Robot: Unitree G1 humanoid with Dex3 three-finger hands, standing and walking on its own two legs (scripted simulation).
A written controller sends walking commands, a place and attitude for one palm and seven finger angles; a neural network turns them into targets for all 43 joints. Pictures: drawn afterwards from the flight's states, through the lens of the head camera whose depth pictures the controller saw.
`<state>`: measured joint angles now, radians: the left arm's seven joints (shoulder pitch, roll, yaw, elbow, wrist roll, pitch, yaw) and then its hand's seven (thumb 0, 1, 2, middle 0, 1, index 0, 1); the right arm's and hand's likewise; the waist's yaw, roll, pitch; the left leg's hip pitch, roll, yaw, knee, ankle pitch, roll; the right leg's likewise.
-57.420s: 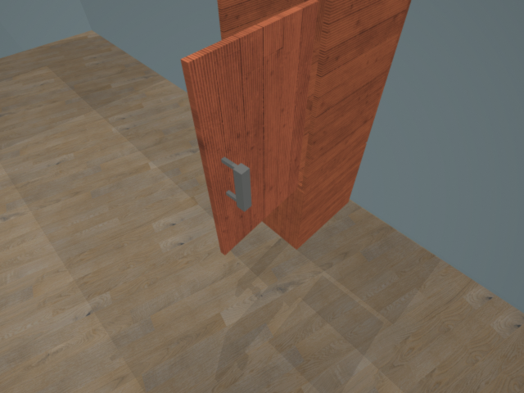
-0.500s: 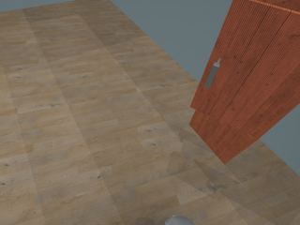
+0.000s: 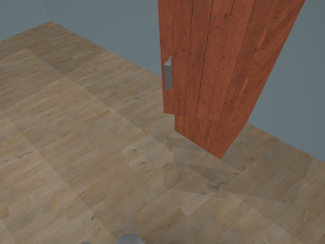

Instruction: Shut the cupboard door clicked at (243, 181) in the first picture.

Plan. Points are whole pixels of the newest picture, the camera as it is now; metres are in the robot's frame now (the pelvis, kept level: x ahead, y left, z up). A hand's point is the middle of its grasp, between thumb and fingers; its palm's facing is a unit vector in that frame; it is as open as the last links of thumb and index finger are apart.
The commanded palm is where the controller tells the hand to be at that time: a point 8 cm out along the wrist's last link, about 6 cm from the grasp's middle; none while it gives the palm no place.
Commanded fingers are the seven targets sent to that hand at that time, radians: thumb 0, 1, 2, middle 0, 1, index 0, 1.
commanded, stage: turn to face it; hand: left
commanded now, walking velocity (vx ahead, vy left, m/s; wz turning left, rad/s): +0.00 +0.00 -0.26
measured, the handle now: (169, 72) +0.76 +0.01 -0.05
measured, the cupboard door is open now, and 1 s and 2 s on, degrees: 28 28 28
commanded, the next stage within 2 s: take the last steps up to it in 0.16 s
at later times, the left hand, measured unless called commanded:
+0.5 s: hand out of the picture +0.12 +0.21 -0.16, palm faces -0.16 -0.96 -0.21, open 7.4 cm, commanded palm none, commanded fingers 0.00 0.90 0.90 -0.20 -0.30 -0.20 -0.30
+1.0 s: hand out of the picture +0.14 +0.14 -0.20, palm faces -0.10 -0.99 -0.11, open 7.4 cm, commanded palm none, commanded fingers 0.00 0.90 0.90 -0.20 -0.30 -0.20 -0.30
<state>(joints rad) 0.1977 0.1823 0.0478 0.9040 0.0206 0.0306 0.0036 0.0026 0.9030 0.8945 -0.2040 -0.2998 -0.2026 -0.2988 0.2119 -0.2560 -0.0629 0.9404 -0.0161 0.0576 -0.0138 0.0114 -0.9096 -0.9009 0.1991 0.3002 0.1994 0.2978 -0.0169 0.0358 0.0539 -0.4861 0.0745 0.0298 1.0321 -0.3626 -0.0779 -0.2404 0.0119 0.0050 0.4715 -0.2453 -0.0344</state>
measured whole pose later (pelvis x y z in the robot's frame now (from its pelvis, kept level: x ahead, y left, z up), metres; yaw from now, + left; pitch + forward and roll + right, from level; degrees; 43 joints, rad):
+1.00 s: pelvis +0.17 -0.02 -0.02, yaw -10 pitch -1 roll -1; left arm 0.38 0.13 0.04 1.14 0.01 -0.02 0.00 0.00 0.90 0.89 -0.20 -0.30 -0.20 -0.30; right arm 0.19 -0.16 -0.03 1.00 -0.03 -0.06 0.00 0.01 -0.91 -0.90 0.20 0.30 0.20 0.30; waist 0.00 -0.03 0.07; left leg -0.42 0.06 0.13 0.66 -0.20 0.06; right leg -0.09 0.01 -0.06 0.76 -0.52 -0.04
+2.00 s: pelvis +0.26 -0.01 +0.01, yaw -10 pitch +0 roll -2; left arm 0.25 0.23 0.07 1.06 0.02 0.08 0.02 0.00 0.91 0.90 -0.20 -0.30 -0.20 -0.30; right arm 0.18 -0.13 -0.02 1.01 -0.02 0.00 -0.05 0.00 -0.92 -0.90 0.20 0.30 0.21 0.30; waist 0.01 -0.04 0.05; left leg -0.23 0.01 0.12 0.40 -0.19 0.09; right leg -0.32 -0.01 0.04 0.89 -0.41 0.04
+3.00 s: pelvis +0.26 -0.03 +0.00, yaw -10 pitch -1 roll +0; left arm 0.26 0.16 0.01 1.13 0.01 0.01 0.04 0.01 0.91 0.89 -0.20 -0.30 -0.20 -0.30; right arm 0.22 -0.15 -0.01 1.12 0.00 -0.01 -0.05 0.01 -0.94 -0.90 0.20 0.30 0.20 0.30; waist 0.01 -0.04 0.05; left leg -0.16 -0.02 0.08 0.42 -0.24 0.04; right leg -0.05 -0.06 -0.02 0.37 -0.30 0.04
